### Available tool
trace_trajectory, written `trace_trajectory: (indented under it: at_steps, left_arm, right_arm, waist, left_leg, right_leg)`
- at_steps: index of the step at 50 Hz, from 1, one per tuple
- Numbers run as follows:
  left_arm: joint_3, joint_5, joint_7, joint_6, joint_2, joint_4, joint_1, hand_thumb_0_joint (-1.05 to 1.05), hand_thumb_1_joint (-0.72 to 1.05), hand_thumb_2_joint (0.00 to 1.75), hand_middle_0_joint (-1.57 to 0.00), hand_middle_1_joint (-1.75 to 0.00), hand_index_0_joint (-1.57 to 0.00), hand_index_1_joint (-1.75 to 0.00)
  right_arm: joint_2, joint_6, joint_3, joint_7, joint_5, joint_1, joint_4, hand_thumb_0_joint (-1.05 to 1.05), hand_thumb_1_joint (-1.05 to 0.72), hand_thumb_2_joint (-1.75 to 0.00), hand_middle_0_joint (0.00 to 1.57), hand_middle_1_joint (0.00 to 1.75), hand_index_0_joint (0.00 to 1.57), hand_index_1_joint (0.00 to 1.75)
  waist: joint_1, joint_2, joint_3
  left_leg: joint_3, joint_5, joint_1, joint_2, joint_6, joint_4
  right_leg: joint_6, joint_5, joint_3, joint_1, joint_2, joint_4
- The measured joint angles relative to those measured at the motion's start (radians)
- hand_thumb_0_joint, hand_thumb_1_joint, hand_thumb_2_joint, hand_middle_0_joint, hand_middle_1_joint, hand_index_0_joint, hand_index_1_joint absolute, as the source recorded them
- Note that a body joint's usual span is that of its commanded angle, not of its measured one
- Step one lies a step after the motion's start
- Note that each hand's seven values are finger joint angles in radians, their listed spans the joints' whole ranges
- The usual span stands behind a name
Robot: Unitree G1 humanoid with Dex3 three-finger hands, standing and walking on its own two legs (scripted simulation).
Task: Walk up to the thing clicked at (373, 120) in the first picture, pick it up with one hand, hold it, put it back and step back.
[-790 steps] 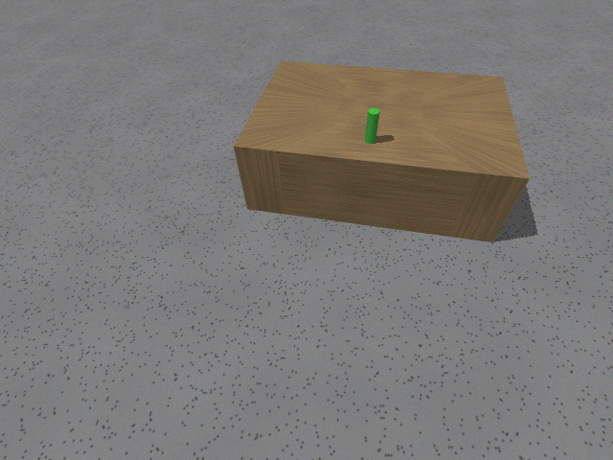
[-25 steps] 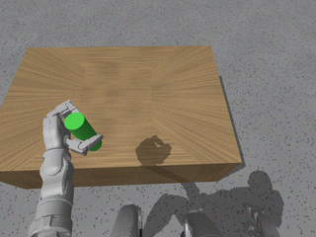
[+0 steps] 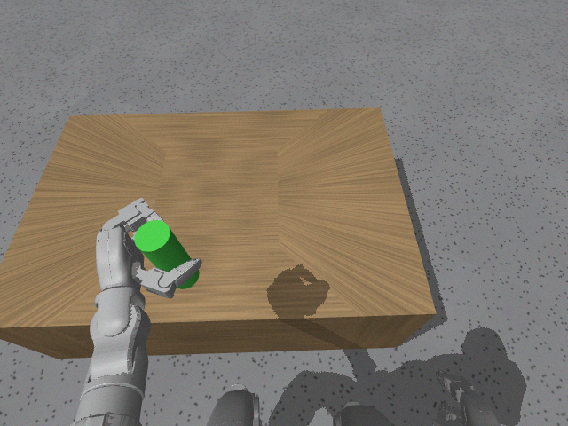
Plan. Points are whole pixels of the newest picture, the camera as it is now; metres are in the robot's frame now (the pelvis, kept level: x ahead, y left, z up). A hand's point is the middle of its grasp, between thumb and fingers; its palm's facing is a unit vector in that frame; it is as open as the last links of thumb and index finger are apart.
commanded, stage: lift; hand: left
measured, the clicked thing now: (170, 258) +0.33 +0.18 +0.04
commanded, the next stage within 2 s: hold in 0.04 s
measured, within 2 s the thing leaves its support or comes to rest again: neither
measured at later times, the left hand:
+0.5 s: hand (163, 243) +0.34 +0.18 +0.06, palm faces +0.20 -0.98 -0.02, open 8.5 cm
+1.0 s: hand (166, 239) +0.34 +0.17 +0.08, palm faces +0.20 -0.98 -0.02, open 8.4 cm
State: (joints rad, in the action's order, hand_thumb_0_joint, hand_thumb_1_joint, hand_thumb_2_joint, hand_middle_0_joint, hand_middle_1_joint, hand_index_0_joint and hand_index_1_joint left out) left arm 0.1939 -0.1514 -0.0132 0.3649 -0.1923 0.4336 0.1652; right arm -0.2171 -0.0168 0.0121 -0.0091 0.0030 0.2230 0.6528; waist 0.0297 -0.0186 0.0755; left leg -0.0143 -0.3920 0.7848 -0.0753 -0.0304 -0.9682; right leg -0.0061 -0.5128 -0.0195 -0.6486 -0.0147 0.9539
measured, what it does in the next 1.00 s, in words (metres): stands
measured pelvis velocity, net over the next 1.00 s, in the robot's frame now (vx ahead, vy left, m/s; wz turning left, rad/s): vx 0.00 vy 0.00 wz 0.01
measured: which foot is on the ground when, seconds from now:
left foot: down 0.00-1.00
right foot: down 0.00-1.00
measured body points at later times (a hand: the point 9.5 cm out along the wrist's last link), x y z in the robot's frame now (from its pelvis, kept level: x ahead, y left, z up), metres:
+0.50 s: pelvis +0.00 +0.00 +0.01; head +0.06 +0.01 +0.46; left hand +0.32 +0.23 +0.06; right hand +0.14 -0.24 -0.10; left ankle +0.05 +0.14 -0.68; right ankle -0.02 -0.12 -0.68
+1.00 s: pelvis +0.00 +0.00 +0.02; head +0.05 +0.00 +0.47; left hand +0.32 +0.22 +0.08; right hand +0.14 -0.24 -0.09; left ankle +0.05 +0.14 -0.68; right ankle -0.02 -0.12 -0.68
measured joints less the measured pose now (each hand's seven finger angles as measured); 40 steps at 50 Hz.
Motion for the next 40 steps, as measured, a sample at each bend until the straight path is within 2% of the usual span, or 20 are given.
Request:
trace_trajectory:
  at_steps: [40]
  left_arm:
    - [-0.053,0.010,-0.036,-0.027,0.029,-0.068,-0.060,-0.04,-0.53,1.08,-1.02,-1.49,-1.05,-1.46]
  right_arm:
    - [0.005,0.004,-0.003,-0.001,-0.002,-0.001,-0.006,0.01,-0.91,-0.91,0.20,0.30,0.20,0.30]
  waist:
    - [-0.006,0.001,-0.031]
  left_leg:
    - [0.012,0.043,-0.152,0.010,0.002,0.121]
  right_leg:
    - [-0.003,0.046,0.006,0.148,0.009,-0.120]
